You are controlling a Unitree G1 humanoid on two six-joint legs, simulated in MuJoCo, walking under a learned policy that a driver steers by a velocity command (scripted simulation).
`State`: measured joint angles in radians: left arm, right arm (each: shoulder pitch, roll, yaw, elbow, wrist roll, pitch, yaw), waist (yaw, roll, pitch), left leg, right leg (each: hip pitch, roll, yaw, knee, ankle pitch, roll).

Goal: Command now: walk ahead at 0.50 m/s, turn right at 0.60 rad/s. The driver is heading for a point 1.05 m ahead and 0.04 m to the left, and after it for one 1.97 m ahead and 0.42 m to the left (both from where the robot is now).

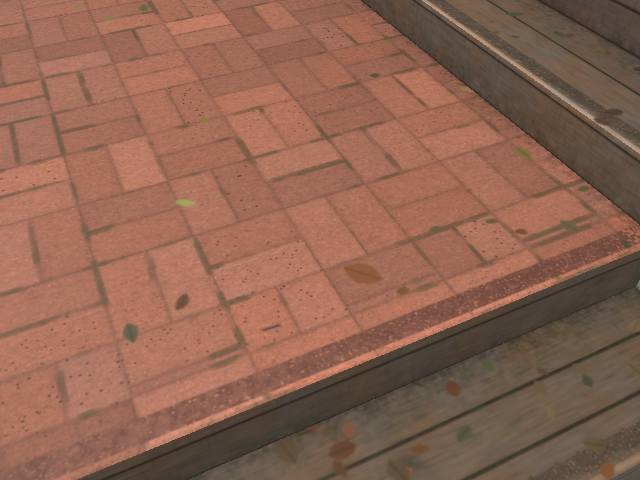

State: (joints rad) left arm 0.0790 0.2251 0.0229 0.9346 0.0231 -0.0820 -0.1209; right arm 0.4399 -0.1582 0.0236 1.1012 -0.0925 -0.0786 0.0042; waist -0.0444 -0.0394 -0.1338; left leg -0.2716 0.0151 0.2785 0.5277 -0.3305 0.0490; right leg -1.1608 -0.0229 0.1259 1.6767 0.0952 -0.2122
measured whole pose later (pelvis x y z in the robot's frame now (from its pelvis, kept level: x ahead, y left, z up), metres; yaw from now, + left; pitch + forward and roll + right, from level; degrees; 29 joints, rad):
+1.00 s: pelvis +0.62 -0.07 +0.20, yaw -8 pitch +3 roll +2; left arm 0.39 0.17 0.04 1.07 0.04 -0.10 -0.09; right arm 0.12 -0.11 0.03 0.84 -0.07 -0.06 0.03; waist -0.04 -0.03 -0.05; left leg -0.82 -0.02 0.17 1.22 -0.46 0.13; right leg -0.37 0.04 0.21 1.18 -0.09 -0.15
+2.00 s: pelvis +1.15 -0.11 +0.30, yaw +18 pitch +2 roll -2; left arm 0.44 0.11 0.04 1.07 0.01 -0.10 0.02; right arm -0.04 -0.15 -0.06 0.88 0.03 -0.04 0.06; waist 0.05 0.01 0.00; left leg -0.60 0.05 0.05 0.68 -0.10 0.11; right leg 0.15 -0.04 -0.34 0.23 -0.38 0.06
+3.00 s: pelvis +1.56 +0.17 +0.30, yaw +45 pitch +4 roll -2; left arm 0.38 0.28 0.07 0.91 -0.03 -0.07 -0.01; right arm 0.02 -0.23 -0.05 0.61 0.02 -0.07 0.02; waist 0.11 0.02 -0.01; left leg -0.48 0.03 0.01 0.51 -0.11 0.07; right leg -0.06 -0.02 -0.04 0.41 -0.40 0.02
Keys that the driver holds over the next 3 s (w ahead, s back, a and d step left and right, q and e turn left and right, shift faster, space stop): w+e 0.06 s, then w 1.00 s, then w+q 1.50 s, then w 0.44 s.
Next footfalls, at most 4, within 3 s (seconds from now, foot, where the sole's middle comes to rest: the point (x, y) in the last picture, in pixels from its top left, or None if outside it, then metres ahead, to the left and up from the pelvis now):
0.36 right None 0.44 -0.18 -0.62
0.90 left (331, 320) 0.77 -0.02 -0.47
1.48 right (425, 220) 1.05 -0.26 -0.47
2.04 left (294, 162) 1.28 0.04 -0.47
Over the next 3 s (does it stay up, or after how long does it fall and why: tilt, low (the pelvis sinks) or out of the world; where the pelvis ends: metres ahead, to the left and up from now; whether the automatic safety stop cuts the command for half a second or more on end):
stays up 1.56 0.17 0.30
